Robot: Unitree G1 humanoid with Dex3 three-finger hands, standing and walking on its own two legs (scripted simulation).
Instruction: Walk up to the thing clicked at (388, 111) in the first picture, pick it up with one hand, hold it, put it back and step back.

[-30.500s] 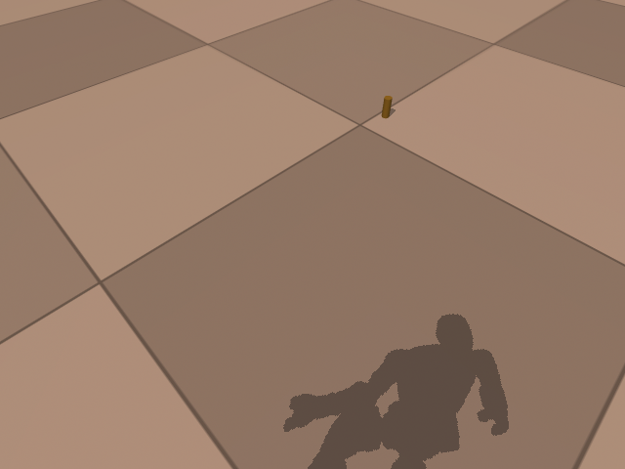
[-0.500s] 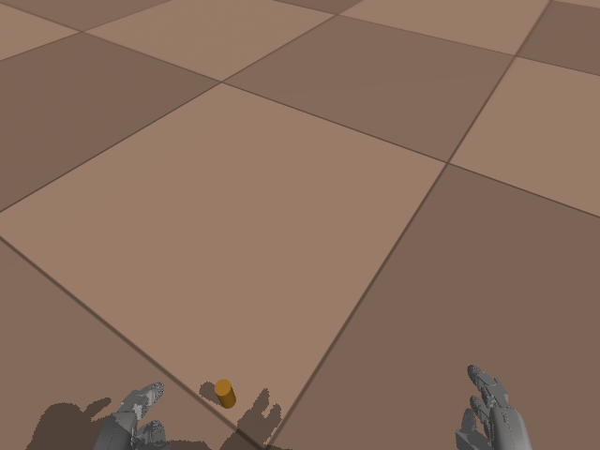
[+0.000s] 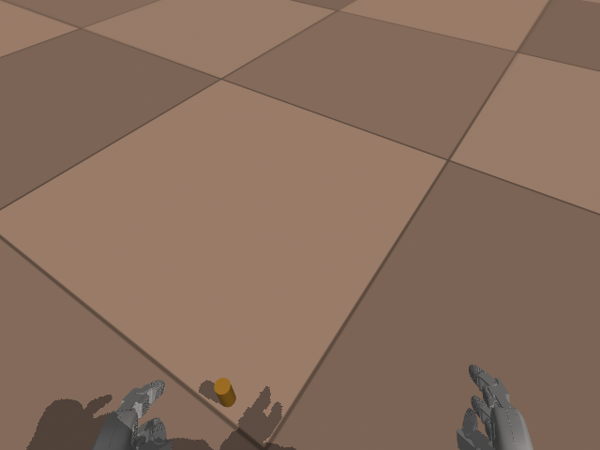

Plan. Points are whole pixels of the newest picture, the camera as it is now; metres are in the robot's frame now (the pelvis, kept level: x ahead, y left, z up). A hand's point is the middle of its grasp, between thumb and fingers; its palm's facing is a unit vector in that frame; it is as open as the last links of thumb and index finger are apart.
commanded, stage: stand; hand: left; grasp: from above
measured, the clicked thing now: (225, 392) +0.41 +0.22 -0.65
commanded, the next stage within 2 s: none
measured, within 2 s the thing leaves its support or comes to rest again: neither
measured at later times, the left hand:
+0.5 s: hand out of the picture +0.07 +0.25 -0.11, palm faces +0.03 -0.95 -0.32, open 7.3 cm
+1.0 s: hand out of the picture +0.00 +0.26 -0.10, palm faces +0.02 -0.94 -0.33, open 7.3 cm
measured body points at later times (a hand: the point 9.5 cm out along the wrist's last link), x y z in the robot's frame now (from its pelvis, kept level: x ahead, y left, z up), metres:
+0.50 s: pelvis -0.01 +0.01 +0.05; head +0.00 +0.02 +0.49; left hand +0.07 +0.30 -0.09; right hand +0.08 -0.27 -0.08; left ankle +0.02 +0.12 -0.68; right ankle -0.01 -0.14 -0.68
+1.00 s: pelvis -0.02 +0.02 +0.07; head -0.04 +0.01 +0.51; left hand +0.00 +0.30 -0.08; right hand +0.04 -0.27 -0.07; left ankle +0.02 +0.12 -0.68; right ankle -0.01 -0.14 -0.68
